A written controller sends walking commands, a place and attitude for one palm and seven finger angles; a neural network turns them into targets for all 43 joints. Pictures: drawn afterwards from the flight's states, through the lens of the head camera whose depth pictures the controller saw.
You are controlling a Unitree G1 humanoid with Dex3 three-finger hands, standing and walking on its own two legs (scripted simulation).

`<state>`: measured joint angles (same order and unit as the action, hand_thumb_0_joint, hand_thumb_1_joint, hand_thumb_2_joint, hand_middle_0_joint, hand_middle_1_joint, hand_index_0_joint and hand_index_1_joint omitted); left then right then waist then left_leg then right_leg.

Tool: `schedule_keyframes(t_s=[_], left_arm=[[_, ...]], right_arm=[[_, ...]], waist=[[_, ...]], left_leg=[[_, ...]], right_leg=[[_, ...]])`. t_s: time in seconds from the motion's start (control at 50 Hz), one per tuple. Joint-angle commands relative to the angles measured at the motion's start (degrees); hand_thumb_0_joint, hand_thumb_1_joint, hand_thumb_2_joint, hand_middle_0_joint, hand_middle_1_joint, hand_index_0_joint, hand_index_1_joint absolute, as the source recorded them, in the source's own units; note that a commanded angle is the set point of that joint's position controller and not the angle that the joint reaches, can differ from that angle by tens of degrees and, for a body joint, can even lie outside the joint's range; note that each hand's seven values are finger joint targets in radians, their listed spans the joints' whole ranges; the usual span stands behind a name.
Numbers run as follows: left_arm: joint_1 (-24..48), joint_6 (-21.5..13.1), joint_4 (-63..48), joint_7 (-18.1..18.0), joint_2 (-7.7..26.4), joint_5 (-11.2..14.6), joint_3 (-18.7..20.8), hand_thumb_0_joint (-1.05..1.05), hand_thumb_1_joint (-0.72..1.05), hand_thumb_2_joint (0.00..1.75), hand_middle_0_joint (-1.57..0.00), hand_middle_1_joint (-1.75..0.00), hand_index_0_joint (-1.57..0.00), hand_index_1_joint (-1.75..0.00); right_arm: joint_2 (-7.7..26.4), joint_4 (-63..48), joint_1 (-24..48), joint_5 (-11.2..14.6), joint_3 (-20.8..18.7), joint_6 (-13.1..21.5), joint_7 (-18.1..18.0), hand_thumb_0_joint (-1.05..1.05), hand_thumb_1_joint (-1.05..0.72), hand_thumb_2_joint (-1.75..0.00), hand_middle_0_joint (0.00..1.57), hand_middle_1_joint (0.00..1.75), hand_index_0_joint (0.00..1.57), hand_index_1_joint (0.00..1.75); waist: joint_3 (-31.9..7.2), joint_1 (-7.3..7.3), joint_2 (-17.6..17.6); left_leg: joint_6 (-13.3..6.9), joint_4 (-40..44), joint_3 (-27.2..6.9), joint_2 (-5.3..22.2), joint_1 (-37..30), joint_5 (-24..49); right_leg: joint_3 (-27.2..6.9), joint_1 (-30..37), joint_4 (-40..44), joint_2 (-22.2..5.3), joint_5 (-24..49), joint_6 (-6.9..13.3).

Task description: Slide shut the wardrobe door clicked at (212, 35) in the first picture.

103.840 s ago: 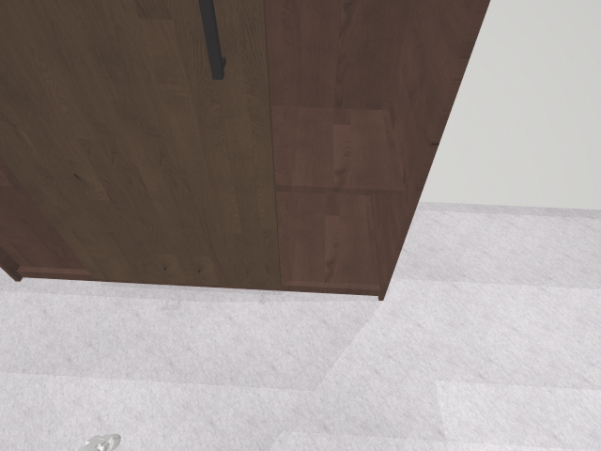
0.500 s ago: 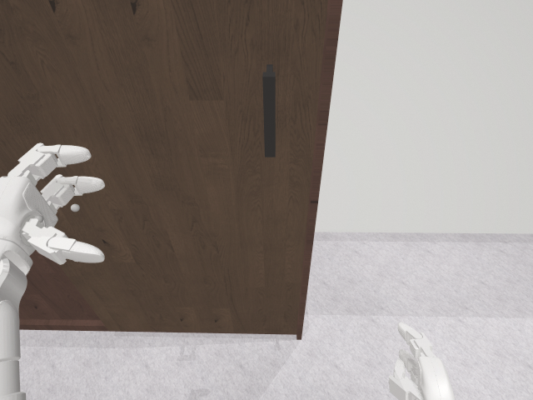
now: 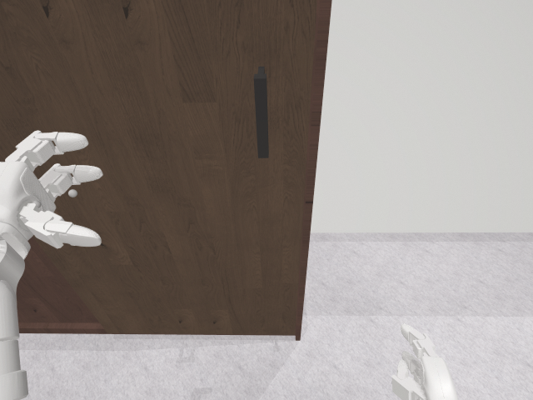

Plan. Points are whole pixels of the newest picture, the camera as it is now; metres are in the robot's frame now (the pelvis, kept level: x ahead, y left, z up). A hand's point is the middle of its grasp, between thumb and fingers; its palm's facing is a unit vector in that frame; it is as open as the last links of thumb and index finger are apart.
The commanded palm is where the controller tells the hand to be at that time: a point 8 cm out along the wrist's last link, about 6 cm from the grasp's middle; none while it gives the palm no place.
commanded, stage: raise the hand with hooked fingers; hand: left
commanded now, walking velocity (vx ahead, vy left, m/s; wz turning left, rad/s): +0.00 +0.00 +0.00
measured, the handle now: (262, 113) +0.53 +0.07 +0.21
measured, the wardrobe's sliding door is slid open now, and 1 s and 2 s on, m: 0.00 0.00 0.00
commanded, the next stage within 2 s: move the hooked fingers beside the handle in 0.12 s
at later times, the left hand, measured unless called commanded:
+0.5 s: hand (108, 180) +0.31 +0.25 +0.22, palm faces +0.11 -0.99 -0.04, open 14.0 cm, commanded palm +0.27 +0.29 +0.23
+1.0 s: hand (162, 156) +0.37 +0.19 +0.22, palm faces +0.09 -1.00 -0.01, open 14.0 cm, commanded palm +0.34 +0.24 +0.22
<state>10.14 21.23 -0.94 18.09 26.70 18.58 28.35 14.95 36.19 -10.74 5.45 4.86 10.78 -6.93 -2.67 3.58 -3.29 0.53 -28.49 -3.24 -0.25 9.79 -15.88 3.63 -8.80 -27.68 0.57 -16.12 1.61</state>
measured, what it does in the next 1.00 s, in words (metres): stands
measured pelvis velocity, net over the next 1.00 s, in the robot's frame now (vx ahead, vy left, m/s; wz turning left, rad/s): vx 0.00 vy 0.01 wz -0.01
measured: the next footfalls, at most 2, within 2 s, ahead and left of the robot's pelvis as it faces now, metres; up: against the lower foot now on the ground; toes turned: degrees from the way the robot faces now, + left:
none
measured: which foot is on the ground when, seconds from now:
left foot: down 0.00-1.00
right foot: down 0.00-1.00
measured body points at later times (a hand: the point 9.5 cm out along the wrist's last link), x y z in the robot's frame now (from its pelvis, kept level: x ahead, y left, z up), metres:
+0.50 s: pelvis +0.00 +0.01 +0.00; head -0.03 -0.02 +0.45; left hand +0.30 +0.30 +0.23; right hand +0.21 -0.21 -0.07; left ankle +0.00 +0.13 -0.74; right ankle -0.01 -0.10 -0.74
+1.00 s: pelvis +0.00 +0.01 +0.00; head -0.02 -0.01 +0.45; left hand +0.36 +0.25 +0.23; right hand +0.19 -0.22 -0.08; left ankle +0.00 +0.13 -0.74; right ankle -0.01 -0.10 -0.74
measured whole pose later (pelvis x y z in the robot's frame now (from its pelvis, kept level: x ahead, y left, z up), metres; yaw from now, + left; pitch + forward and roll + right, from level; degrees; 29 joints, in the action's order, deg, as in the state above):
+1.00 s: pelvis +0.00 +0.01 +0.00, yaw -1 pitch -2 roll +0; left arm 26.4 24.2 7.4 5.5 18.2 13.2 15.2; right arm 13.8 37.7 -10.0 4.6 4.5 5.0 -6.0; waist -2.7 1.7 -2.7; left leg 0.1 -27.0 -2.5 -0.7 10.2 -15.2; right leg 2.9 -9.8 -27.0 0.1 -15.7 1.2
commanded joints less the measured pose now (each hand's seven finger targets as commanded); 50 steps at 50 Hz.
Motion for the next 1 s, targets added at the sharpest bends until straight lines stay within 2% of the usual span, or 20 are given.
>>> schedule_keyframes(t_s=[0.0,0.18,0.2,0.22,0.24,0.3,0.32,0.34,0.36,0.42,0.46,0.54,0.56,0.72,0.78,0.84,0.86,0.88,0.94,0.98], left_arm=[[19.44,-2.82,-10.85,-0.08,17.30,0.71,4.85,0.00,-0.50,0.30,-0.30,-1.20,-0.30,-1.20],[19.04,-2.30,-10.16,0.50,17.39,1.33,5.09,0.00,-0.50,0.30,-0.30,-1.20,-0.30,-1.20],[19.02,-2.32,-10.38,0.43,17.34,1.16,5.07,0.00,-0.50,0.30,-0.30,-1.20,-0.30,-1.20],[20.90,-2.42,-11.03,0.34,15.63,1.16,3.22,0.00,-0.50,0.30,-0.30,-1.20,-0.30,-1.20],[21.96,-2.73,-10.31,0.02,15.57,1.09,2.85,0.00,-0.50,0.30,-0.30,-1.20,-0.30,-1.20],[24.92,-2.88,-11.32,-0.67,12.82,0.39,-0.29,0.00,-0.50,0.30,-0.30,-1.20,-0.30,-1.20],[25.43,-2.85,-11.45,-1.16,13.34,0.04,0.02,0.00,-0.50,0.30,-0.30,-1.20,-0.30,-1.20],[25.70,-2.78,-11.27,-1.61,12.13,-0.15,-1.38,0.00,-0.50,0.30,-0.30,-1.20,-0.30,-1.20],[26.72,-2.62,-11.04,-2.13,12.08,-0.35,-1.54,0.00,-0.50,0.30,-0.30,-1.20,-0.30,-1.20],[28.77,-2.07,-11.43,-3.80,10.24,-1.08,-3.16,0.00,-0.50,0.30,-0.30,-1.20,-0.30,-1.20],[28.01,-1.81,-11.37,-5.06,11.16,-1.36,-1.80,0.00,-0.50,0.30,-0.30,-1.20,-0.30,-1.20],[25.74,-0.80,-11.26,-6.99,9.85,-2.09,-2.01,0.00,-0.50,0.30,-0.30,-1.20,-0.30,-1.20],[26.85,-0.45,-11.68,-7.35,8.19,-1.95,-3.23,0.00,-0.50,0.30,-0.30,-1.20,-0.30,-1.20],[34.11,1.00,-10.04,-10.40,4.24,-3.61,-8.01,0.00,-0.50,0.30,-0.30,-1.20,-0.30,-1.20],[35.91,0.54,-7.29,-11.47,5.83,-4.01,-6.85,0.00,-0.50,0.30,-0.30,-1.20,-0.30,-1.20],[39.61,-0.11,-6.26,-12.18,4.16,-4.68,-9.23,0.00,-0.50,0.30,-0.30,-1.20,-0.30,-1.20],[39.75,-0.41,-5.66,-12.42,4.39,-4.65,-8.83,0.00,-0.50,0.30,-0.30,-1.20,-0.30,-1.20],[39.52,-0.58,-4.98,-12.54,4.76,-4.83,-8.45,0.00,-0.50,0.30,-0.30,-1.20,-0.30,-1.20],[41.46,-1.25,-4.20,-13.00,1.49,-5.03,-11.36,0.00,-0.50,0.30,-0.30,-1.20,-0.30,-1.20],[42.01,-1.04,-2.05,-13.68,1.97,-5.30,-10.80,0.00,-0.50,0.30,-0.30,-1.20,-0.30,-1.20]], right_arm=[[5.71,-9.80,9.88,0.10,-2.45,4.07,-0.62,0.00,-0.90,-0.90,0.20,0.30,0.20,0.30],[5.80,-10.16,10.05,0.19,-2.46,3.50,-0.41,0.00,-0.90,-0.90,0.20,0.30,0.20,0.30],[5.81,-10.16,9.99,0.21,-2.51,3.47,-0.41,0.00,-0.90,-0.90,0.20,0.30,0.20,0.30],[5.56,-10.25,10.27,0.28,-2.32,3.57,-0.42,0.00,-0.90,-0.90,0.20,0.30,0.20,0.30],[5.53,-9.78,10.05,0.25,-2.48,3.60,-0.43,0.00,-0.90,-0.90,0.20,0.30,0.20,0.30],[5.32,-9.76,10.25,0.24,-2.41,3.79,-0.63,0.00,-0.90,-0.90,0.20,0.30,0.20,0.30],[5.29,-9.57,10.01,0.27,-2.49,3.73,-0.72,0.00,-0.90,-0.90,0.20,0.30,0.20,0.30],[5.22,-9.48,10.12,0.14,-2.38,3.65,-0.66,0.00,-0.90,-0.90,0.20,0.30,0.20,0.30],[5.33,-9.33,10.22,0.14,-2.40,3.56,-0.76,0.00,-0.90,-0.90,0.20,0.30,0.20,0.30],[4.95,-9.29,10.55,0.03,-2.27,3.18,-0.66,0.00,-0.90,-0.90,0.20,0.30,0.20,0.30],[4.97,-9.21,10.66,-0.26,-2.32,2.74,-0.38,0.00,-0.90,-0.90,0.20,0.30,0.20,0.30],[4.71,-9.30,10.64,-0.52,-2.34,1.38,0.52,0.00,-0.90,-0.90,0.20,0.30,0.20,0.30],[4.49,-9.38,11.04,-0.42,-2.33,1.09,0.59,0.00,-0.90,-0.90,0.20,0.30,0.20,0.30],[4.50,-8.78,10.71,-0.55,-2.45,-0.96,0.55,0.00,-0.90,-0.90,0.20,0.30,0.20,0.30],[4.68,-8.26,10.39,-0.74,-2.59,-1.46,0.27,0.00,-0.90,-0.90,0.20,0.30,0.20,0.30],[4.53,-7.82,9.96,-0.74,-2.63,-1.84,0.28,0.00,-0.90,-0.90,0.20,0.30,0.20,0.30],[4.56,-7.75,9.70,-0.83,-2.69,-1.93,0.30,0.00,-0.90,-0.90,0.20,0.30,0.20,0.30],[4.58,-7.74,9.63,-0.87,-2.76,-2.16,0.31,0.00,-0.90,-0.90,0.20,0.30,0.20,0.30],[4.39,-7.71,9.27,-0.80,-2.93,-2.44,0.60,0.00,-0.90,-0.90,0.20,0.30,0.20,0.30],[4.51,-7.36,8.90,-0.85,-2.98,-2.92,0.63,0.00,-0.90,-0.90,0.20,0.30,0.20,0.30]], waist=[[-8.37,-0.12,-1.93],[-8.22,-0.12,0.80],[-8.92,-0.07,-0.71],[-9.10,-0.37,-2.06],[-8.17,-0.75,0.51],[-9.02,-1.11,-2.61],[-9.33,-1.11,-3.03],[-8.18,-0.99,-1.23],[-8.52,-1.18,-1.68],[-9.58,-1.08,-1.75],[-10.66,-0.31,-0.04],[-11.89,0.46,0.34],[-11.23,0.05,0.65],[-10.69,-1.47,0.90],[-11.12,-1.29,3.00],[-11.43,-1.93,-0.01],[-12.47,-1.88,1.50],[-13.12,-1.66,1.29],[-12.97,-2.04,1.20],[-12.75,-1.95,1.51]], left_leg=[[-2.39,3.35,0.52,-1.13,-3.59,11.93],[-2.37,3.19,0.31,-1.06,-3.08,11.99],[-2.33,3.10,0.52,-1.13,-3.40,12.46],[-2.25,3.09,0.39,-1.24,-3.75,12.00],[-2.35,2.88,0.40,-0.95,-3.77,11.99],[-2.36,2.99,0.31,-1.19,-4.71,11.77],[-2.23,3.06,0.18,-1.07,-4.92,11.89],[-2.27,3.09,0.10,-1.00,-4.36,11.67],[-2.29,3.26,0.06,-1.06,-4.23,11.16],[-2.17,3.55,-0.07,-1.04,-4.76,11.60],[-2.13,3.60,0.04,-1.03,-4.03,12.69],[-1.87,3.51,0.57,-0.87,-3.87,16.34],[-2.02,3.57,0.87,-0.88,-3.85,15.84],[-2.12,3.64,0.87,-0.86,-4.23,14.51],[-2.31,3.85,0.78,-0.82,-3.73,13.93],[-2.22,3.69,0.99,-0.83,-4.57,14.18],[-2.27,3.75,0.87,-0.80,-4.63,14.85],[-2.22,3.71,1.10,-0.79,-4.53,15.61],[-2.22,3.52,1.17,-0.65,-4.95,16.66],[-2.19,3.70,1.28,-0.68,-4.65,16.54]], right_leg=[[-0.95,-0.32,4.74,-0.64,13.26,-0.98],[-0.66,-0.58,4.75,-0.46,13.16,-1.11],[-0.67,-0.29,4.49,-0.49,13.61,-1.01],[-0.78,-0.88,4.45,-0.62,13.11,-1.00],[-0.83,-1.18,5.03,-0.44,13.12,-1.14],[-0.77,-1.91,4.45,-0.64,12.76,-0.89],[-0.66,-1.85,4.37,-0.62,12.62,-0.78],[-0.57,-2.08,4.79,-0.48,12.15,-0.80],[-0.68,-2.06,4.69,-0.66,11.80,-0.80],[-0.49,-1.73,4.33,-0.71,11.92,-0.63],[-0.59,0.09,4.11,-0.79,13.20,-0.57],[-0.31,1.96,3.37,-0.64,16.94,-0.37],[-0.51,1.47,3.56,-0.81,17.12,-0.57],[-0.66,-0.26,3.85,-0.55,15.09,-0.52],[-0.86,0.45,4.19,-0.58,14.63,-0.56],[-1.16,0.05,4.48,-0.55,14.54,-0.35],[-1.17,0.95,4.32,-0.65,15.54,-0.35],[-1.15,1.67,4.01,-0.69,16.57,-0.33],[-0.94,1.42,3.88,-0.51,17.62,-0.26],[-1.04,1.37,3.93,-0.54,17.94,-0.27]])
